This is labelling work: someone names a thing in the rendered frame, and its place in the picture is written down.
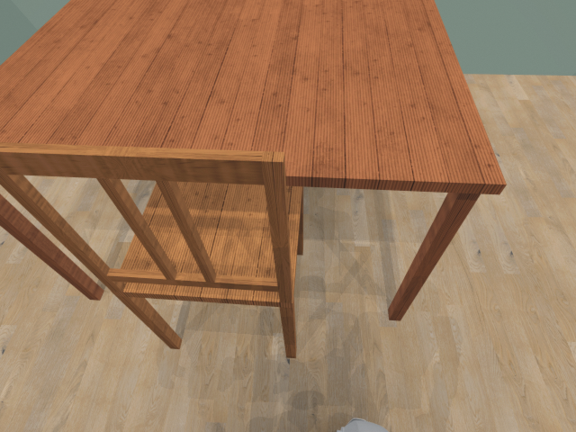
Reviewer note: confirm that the table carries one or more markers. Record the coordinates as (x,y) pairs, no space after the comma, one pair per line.
(358,94)

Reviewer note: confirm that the chair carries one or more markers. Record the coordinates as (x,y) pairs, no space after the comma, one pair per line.
(220,225)

